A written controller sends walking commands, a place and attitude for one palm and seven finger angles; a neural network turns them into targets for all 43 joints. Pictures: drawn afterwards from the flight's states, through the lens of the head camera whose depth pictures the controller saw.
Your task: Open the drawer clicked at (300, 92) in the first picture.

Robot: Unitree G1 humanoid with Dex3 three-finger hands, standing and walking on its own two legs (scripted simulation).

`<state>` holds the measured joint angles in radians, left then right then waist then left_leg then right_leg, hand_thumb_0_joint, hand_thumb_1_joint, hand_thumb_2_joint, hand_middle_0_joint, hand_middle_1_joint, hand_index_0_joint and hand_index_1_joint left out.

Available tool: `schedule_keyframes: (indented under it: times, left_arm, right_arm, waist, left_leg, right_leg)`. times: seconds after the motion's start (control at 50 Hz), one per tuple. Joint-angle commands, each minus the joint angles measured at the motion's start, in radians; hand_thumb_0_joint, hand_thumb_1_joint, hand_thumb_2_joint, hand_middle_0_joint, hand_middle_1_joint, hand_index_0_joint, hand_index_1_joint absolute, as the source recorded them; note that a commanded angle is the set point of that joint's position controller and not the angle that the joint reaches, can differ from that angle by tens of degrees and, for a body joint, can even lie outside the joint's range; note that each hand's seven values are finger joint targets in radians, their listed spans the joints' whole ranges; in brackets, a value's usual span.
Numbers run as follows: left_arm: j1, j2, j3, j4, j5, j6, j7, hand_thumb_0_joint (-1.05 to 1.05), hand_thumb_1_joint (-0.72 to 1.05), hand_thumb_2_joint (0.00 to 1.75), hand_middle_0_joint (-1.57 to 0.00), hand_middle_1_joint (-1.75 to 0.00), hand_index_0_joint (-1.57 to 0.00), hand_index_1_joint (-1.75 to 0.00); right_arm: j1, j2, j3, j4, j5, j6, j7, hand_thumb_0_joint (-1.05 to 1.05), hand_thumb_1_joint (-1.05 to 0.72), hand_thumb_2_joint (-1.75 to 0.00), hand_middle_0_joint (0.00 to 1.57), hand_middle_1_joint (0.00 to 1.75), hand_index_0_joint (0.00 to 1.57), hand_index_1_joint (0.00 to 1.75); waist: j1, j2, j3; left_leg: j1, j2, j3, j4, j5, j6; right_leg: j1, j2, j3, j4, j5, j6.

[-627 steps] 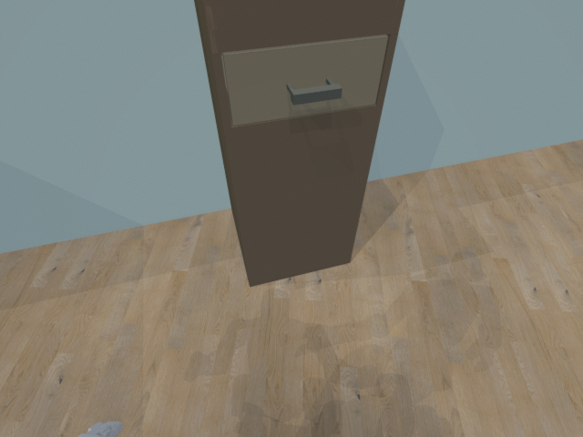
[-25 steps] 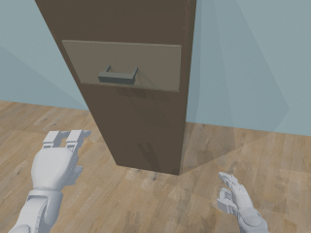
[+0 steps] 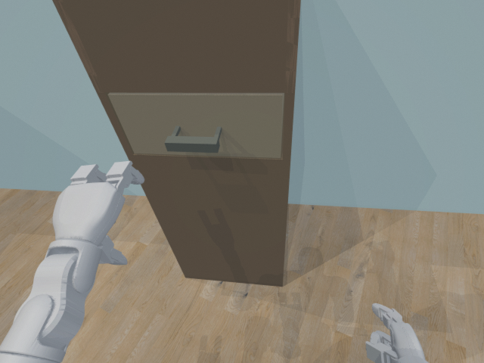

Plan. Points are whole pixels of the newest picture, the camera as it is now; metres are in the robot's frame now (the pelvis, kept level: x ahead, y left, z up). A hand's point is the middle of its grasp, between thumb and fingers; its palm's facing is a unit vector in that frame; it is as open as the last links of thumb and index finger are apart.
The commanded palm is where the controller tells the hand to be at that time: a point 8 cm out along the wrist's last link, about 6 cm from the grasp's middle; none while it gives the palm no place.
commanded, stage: raise the hand with hooked fingers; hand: left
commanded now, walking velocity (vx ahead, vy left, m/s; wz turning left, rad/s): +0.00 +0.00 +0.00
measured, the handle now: (195, 137) +0.55 +0.19 +0.07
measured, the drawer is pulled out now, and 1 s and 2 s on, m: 0.00 0.00 0.00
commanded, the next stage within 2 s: move the hooked fingers above the handle in 0.70 s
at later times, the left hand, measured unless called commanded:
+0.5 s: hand (98, 181) +0.30 +0.26 +0.18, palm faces +0.05 -0.04 -1.00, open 13.9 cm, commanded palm +0.27 +0.25 +0.24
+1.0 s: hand (128, 193) +0.30 +0.21 +0.16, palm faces -0.01 -0.01 -1.00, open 13.9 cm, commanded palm +0.29 +0.23 +0.23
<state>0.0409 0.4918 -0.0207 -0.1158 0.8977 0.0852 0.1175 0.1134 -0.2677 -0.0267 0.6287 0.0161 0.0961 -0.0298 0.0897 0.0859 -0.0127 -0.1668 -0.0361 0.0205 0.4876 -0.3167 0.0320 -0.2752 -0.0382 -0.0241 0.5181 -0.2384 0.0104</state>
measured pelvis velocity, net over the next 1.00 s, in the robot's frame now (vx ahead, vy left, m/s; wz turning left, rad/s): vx -0.02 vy -0.03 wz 0.02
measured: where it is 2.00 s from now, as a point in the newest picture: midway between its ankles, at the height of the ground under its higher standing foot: outside the picture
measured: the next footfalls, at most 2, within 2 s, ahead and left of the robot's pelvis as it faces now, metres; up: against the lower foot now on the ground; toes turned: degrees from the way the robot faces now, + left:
none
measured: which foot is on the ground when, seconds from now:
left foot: down 0.00-1.00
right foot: down 0.00-1.00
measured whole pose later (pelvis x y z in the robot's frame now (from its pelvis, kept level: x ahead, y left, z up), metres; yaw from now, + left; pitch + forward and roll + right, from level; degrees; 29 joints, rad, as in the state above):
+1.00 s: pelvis -0.02 -0.03 +0.01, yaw +1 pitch -1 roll +1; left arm -0.30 0.57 -0.06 0.08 0.85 0.03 -0.19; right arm 0.10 -0.28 0.03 0.61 0.04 0.10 -0.01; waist 0.08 0.11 0.01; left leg -0.15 -0.02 -0.01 0.39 -0.23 0.00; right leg -0.25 -0.02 -0.05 0.43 -0.16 -0.02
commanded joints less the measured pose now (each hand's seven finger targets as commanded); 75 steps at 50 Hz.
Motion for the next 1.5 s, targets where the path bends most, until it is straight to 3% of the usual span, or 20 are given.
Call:
schedule_keyframes:
  times: [0.0, 0.12, 0.22, 0.28, 0.32, 0.36, 0.42, 0.56, 0.64, 0.7, 0.78, 0.84, 0.92, 1.04, 1.14, 1.28, 1.36, 1.4, 1.44, 1.48]
  left_arm:
    - [-0.352, 0.243, 0.113, -0.199, 0.008, 0.028, -0.062, 0.00, -0.50, 0.30, -0.30, -1.20, -0.30, -1.20]
    - [-0.499, 0.292, 0.133, -0.122, -0.007, 0.043, -0.183, 0.00, -0.50, 0.30, -0.30, -1.20, -0.30, -1.20]
    - [-0.633, 0.322, 0.139, -0.141, -0.021, 0.016, -0.243, 0.00, -0.50, 0.30, -0.30, -1.20, -0.30, -1.20]
    - [-0.699, 0.330, 0.131, -0.125, -0.034, 0.002, -0.274, 0.00, -0.50, 0.30, -0.30, -1.20, -0.30, -1.20]
    - [-0.633, 0.301, 0.116, -0.079, -0.040, 0.004, -0.294, 0.00, -0.50, 0.30, -0.30, -1.20, -0.30, -1.20]
    - [-0.576, 0.296, 0.124, -0.069, -0.051, -0.002, -0.316, 0.00, -0.50, 0.30, -0.30, -1.20, -0.30, -1.20]
    - [-0.555, 0.312, 0.145, -0.102, -0.065, -0.025, -0.325, 0.00, -0.50, 0.30, -0.30, -1.20, -0.30, -1.20]
    - [-0.600, 0.389, 0.245, -0.236, -0.079, -0.124, -0.239, 0.00, -0.50, 0.30, -0.30, -1.20, -0.30, -1.20]
    - [-0.589, 0.387, 0.278, -0.174, -0.089, -0.117, -0.177, 0.00, -0.50, 0.30, -0.30, -1.20, -0.30, -1.20]
    - [-0.584, 0.352, 0.237, -0.108, -0.082, -0.076, -0.163, 0.00, -0.50, 0.30, -0.30, -1.20, -0.30, -1.20]
    - [-0.551, 0.291, 0.149, -0.062, -0.073, -0.014, -0.206, 0.00, -0.50, 0.30, -0.30, -1.20, -0.30, -1.20]
    - [-0.601, 0.259, 0.086, -0.007, -0.059, 0.005, -0.251, 0.00, -0.50, 0.30, -0.30, -1.20, -0.30, -1.20]
    - [-0.716, 0.341, 0.122, 0.007, -0.032, -0.059, -0.266, 0.00, -0.50, 0.30, -0.30, -1.20, -0.30, -1.20]
    - [-0.856, 0.443, 0.238, 0.108, -0.054, -0.176, -0.202, 0.00, -0.50, 0.30, -0.30, -1.20, -0.30, -1.20]
    - [-0.920, 0.308, 0.109, 0.255, -0.034, -0.154, -0.161, 0.00, -0.50, 0.30, -0.30, -1.20, -0.30, -1.20]
    - [-0.899, 0.274, 0.043, 0.292, -0.012, -0.109, -0.202, 0.00, -0.50, 0.30, -0.30, -1.20, -0.30, -1.20]
    - [-0.932, 0.355, 0.122, 0.284, -0.019, -0.145, -0.195, 0.00, -0.50, 0.30, -0.30, -1.20, -0.30, -1.20]
    - [-0.947, 0.350, 0.132, 0.289, -0.023, -0.162, -0.177, 0.00, -0.50, 0.30, -0.30, -1.20, -0.30, -1.20]
    - [-0.973, 0.400, 0.185, 0.277, -0.014, -0.177, -0.144, 0.00, -0.50, 0.30, -0.30, -1.20, -0.30, -1.20]
    - [-0.987, 0.347, 0.148, 0.262, -0.007, -0.177, -0.114, 0.00, -0.50, 0.30, -0.30, -1.20, -0.30, -1.20]
  right_arm:
    - [-0.170, -0.089, 0.003, -0.177, -0.002, -0.042, -0.002, 0.00, -0.90, -0.90, 0.20, 0.30, 0.20, 0.30]
    - [-0.164, -0.088, 0.024, -0.177, -0.001, -0.019, 0.014, 0.00, -0.90, -0.90, 0.20, 0.30, 0.20, 0.30]
    - [-0.144, -0.094, 0.023, -0.183, -0.003, -0.024, 0.029, 0.00, -0.90, -0.90, 0.20, 0.30, 0.20, 0.30]
    - [-0.127, -0.100, 0.023, -0.174, 0.001, -0.033, 0.036, 0.00, -0.90, -0.90, 0.20, 0.30, 0.20, 0.30]
    - [-0.116, -0.104, 0.020, -0.178, 0.003, -0.031, 0.041, 0.00, -0.90, -0.90, 0.20, 0.30, 0.20, 0.30]
    - [-0.109, -0.108, 0.017, -0.186, 0.004, -0.030, 0.050, 0.00, -0.90, -0.90, 0.20, 0.30, 0.20, 0.30]
    - [-0.112, -0.117, 0.014, -0.201, 0.005, -0.027, 0.055, 0.00, -0.90, -0.90, 0.20, 0.30, 0.20, 0.30]
    - [-0.100, -0.107, 0.005, -0.195, -0.005, -0.064, 0.051, 0.00, -0.90, -0.90, 0.20, 0.30, 0.20, 0.30]
    - [-0.106, -0.108, -0.003, -0.174, 0.009, -0.072, 0.049, 0.00, -0.90, -0.90, 0.20, 0.30, 0.20, 0.30]
    - [-0.108, -0.111, -0.003, -0.159, 0.012, -0.062, 0.048, 0.00, -0.90, -0.90, 0.20, 0.30, 0.20, 0.30]
    - [-0.138, -0.115, 0.003, -0.173, 0.019, -0.046, 0.045, 0.00, -0.90, -0.90, 0.20, 0.30, 0.20, 0.30]
    - [-0.148, -0.119, 0.011, -0.179, 0.028, -0.042, 0.032, 0.00, -0.90, -0.90, 0.20, 0.30, 0.20, 0.30]
    - [-0.125, -0.117, 0.015, -0.172, 0.014, -0.044, 0.007, 0.00, -0.90, -0.90, 0.20, 0.30, 0.20, 0.30]
    - [-0.083, -0.106, 0.007, -0.141, 0.012, -0.058, -0.017, 0.00, -0.90, -0.90, 0.20, 0.30, 0.20, 0.30]
    - [-0.062, -0.104, -0.001, -0.130, 0.021, -0.049, -0.010, 0.00, -0.90, -0.90, 0.20, 0.30, 0.20, 0.30]
    - [-0.044, -0.123, -0.011, -0.152, 0.025, -0.019, -0.007, 0.00, -0.90, -0.90, 0.20, 0.30, 0.20, 0.30]
    - [-0.021, -0.128, -0.016, -0.149, 0.021, -0.015, -0.014, 0.00, -0.90, -0.90, 0.20, 0.30, 0.20, 0.30]
    - [-0.009, -0.122, -0.017, -0.145, 0.021, -0.014, -0.015, 0.00, -0.90, -0.90, 0.20, 0.30, 0.20, 0.30]
    - [0.001, -0.123, -0.023, -0.138, 0.016, -0.016, -0.014, 0.00, -0.90, -0.90, 0.20, 0.30, 0.20, 0.30]
    - [0.006, -0.110, -0.023, -0.137, 0.016, -0.017, -0.008, 0.00, -0.90, -0.90, 0.20, 0.30, 0.20, 0.30]
  waist:
    - [-0.002, -0.022, -0.170]
    - [0.000, -0.026, -0.136]
    - [-0.003, -0.010, -0.213]
    - [-0.015, 0.006, -0.212]
    - [-0.007, -0.008, -0.192]
    - [-0.001, -0.058, -0.206]
    - [0.003, -0.065, -0.195]
    - [0.022, 0.000, -0.265]
    - [0.024, 0.000, -0.215]
    - [0.016, -0.030, -0.202]
    - [0.004, -0.080, -0.203]
    - [-0.028, -0.129, -0.164]
    - [-0.028, -0.133, -0.209]
    - [-0.019, -0.058, -0.238]
    - [-0.044, -0.048, -0.210]
    - [-0.040, -0.140, -0.302]
    - [-0.030, -0.151, -0.325]
    - [-0.027, -0.123, -0.314]
    - [-0.017, -0.104, -0.343]
    - [-0.017, -0.054, -0.352]
  left_leg:
    - [-0.002, 0.024, -0.039, -0.131, 0.368, -0.020]
    - [0.005, 0.039, -0.044, -0.167, 0.419, -0.031]
    - [0.050, 0.035, -0.049, -0.157, 0.478, -0.033]
    - [0.056, 0.041, -0.060, -0.161, 0.488, -0.041]
    - [0.041, 0.039, -0.053, -0.162, 0.480, -0.038]
    - [0.028, 0.037, -0.043, -0.158, 0.479, -0.032]
    - [0.005, 0.035, -0.038, -0.164, 0.440, -0.025]
    - [0.015, 0.017, -0.043, -0.162, 0.397, -0.019]
    - [-0.020, 0.015, -0.033, -0.171, 0.349, -0.026]
    - [-0.042, 0.008, -0.014, -0.173, 0.325, -0.025]
    - [-0.054, 0.004, 0.005, -0.165, 0.279, -0.015]
    - [-0.069, 0.007, 0.007, -0.157, 0.203, -0.008]
    - [-0.068, -0.005, 0.004, -0.153, 0.177, 0.004]
    - [-0.084, -0.013, 0.000, -0.135, 0.193, -0.003]
    - [-0.103, -0.012, 0.011, -0.138, 0.197, -0.012]
    - [-0.113, -0.011, 0.011, -0.130, 0.246, 0.003]
    - [-0.115, -0.010, 0.006, -0.126, 0.274, 0.007]
    - [-0.117, -0.009, 0.005, -0.126, 0.292, 0.005]
    - [-0.109, -0.008, 0.005, -0.122, 0.327, 0.002]
    - [-0.090, -0.007, 0.006, -0.119, 0.369, -0.002]
  right_leg:
    - [0.206, 0.032, -0.010, -0.072, 0.185, -0.051]
    - [0.224, 0.041, -0.018, -0.101, 0.191, -0.053]
    - [0.240, 0.042, -0.014, -0.111, 0.218, -0.053]
    - [0.224, 0.041, -0.021, -0.120, 0.201, -0.055]
    - [0.217, 0.041, -0.022, -0.123, 0.198, -0.056]
    - [0.241, 0.039, -0.023, -0.121, 0.216, -0.055]
    - [0.239, 0.038, -0.023, -0.122, 0.212, -0.053]
    - [0.276, 0.038, -0.012, -0.124, 0.189, -0.056]
    - [0.255, 0.041, -0.006, -0.139, 0.159, -0.056]
    - [0.251, 0.031, -0.004, -0.141, 0.161, -0.051]
    - [0.261, 0.020, 0.008, -0.142, 0.147, -0.042]
    - [0.218, 0.022, 0.016, -0.162, 0.074, -0.033]
    - [0.241, 0.012, 0.022, -0.161, 0.047, -0.026]
    - [0.263, 0.011, 0.038, -0.162, 0.064, -0.029]
    - [0.208, 0.010, 0.025, -0.164, 0.070, -0.034]
    - [0.267, 0.002, 0.027, -0.124, 0.171, -0.032]
    - [0.282, 0.008, 0.028, -0.106, 0.208, -0.033]
    - [0.269, 0.012, 0.024, -0.102, 0.223, -0.038]
    - [0.277, 0.018, 0.021, -0.095, 0.237, -0.042]
    - [0.257, 0.023, 0.014, -0.084, 0.267, -0.048]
